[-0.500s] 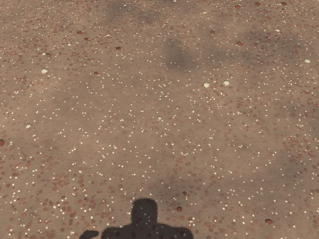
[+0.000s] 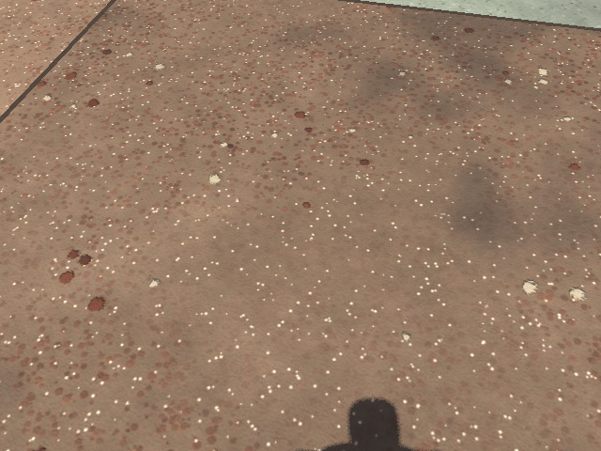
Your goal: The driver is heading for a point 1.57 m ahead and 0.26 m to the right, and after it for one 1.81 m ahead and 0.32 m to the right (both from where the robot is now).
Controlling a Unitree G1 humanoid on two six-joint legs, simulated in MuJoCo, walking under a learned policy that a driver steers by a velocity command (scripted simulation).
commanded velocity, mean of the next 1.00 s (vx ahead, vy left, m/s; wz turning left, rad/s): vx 0.50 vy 0.00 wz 0.09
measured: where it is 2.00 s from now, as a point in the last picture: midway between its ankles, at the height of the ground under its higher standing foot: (317, 244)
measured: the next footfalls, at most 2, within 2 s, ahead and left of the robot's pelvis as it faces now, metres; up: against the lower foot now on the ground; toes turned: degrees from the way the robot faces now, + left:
left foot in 0.28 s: +0.31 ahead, +0.16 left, +0.00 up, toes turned +5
right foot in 0.82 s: +0.63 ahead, -0.06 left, +0.00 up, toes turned +1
